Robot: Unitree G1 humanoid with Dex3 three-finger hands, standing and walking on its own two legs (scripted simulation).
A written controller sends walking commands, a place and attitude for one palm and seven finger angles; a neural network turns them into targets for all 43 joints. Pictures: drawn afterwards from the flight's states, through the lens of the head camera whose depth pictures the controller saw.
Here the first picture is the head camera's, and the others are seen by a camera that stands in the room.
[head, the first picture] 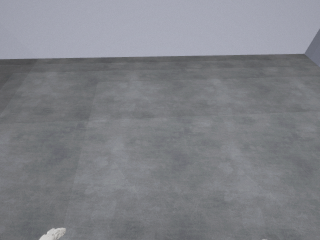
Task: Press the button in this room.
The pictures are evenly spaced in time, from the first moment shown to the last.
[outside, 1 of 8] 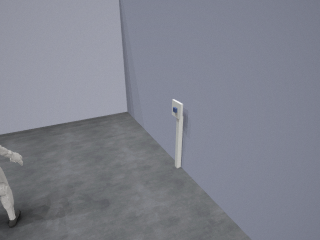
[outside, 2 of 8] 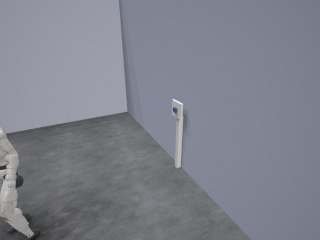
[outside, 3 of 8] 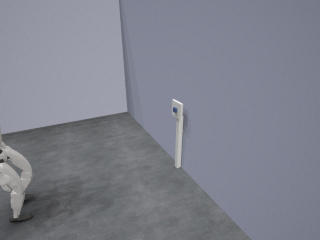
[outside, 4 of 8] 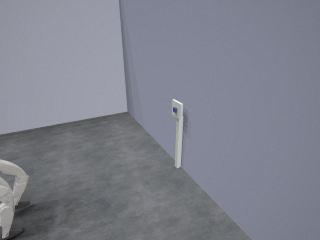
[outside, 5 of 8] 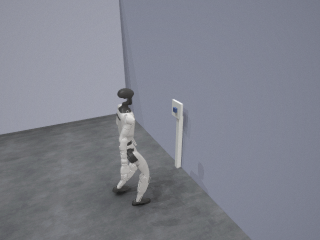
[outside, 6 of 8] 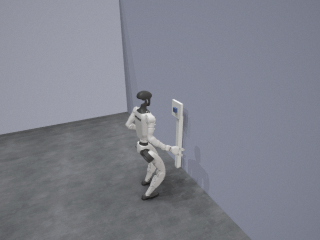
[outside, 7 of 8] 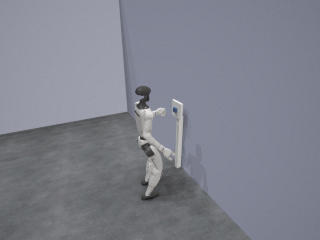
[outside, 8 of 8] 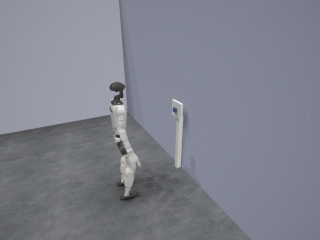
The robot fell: no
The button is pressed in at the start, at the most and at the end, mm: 0 13 0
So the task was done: yes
